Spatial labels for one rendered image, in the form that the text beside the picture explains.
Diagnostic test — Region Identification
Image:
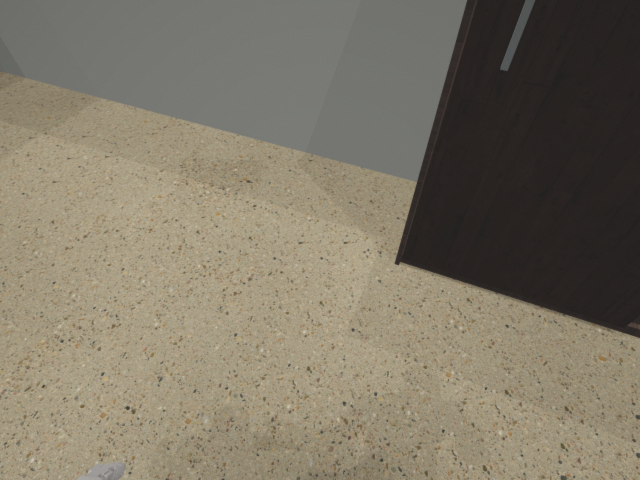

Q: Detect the handle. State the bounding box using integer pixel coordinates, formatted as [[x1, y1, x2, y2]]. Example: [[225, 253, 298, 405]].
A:
[[500, 0, 535, 71]]

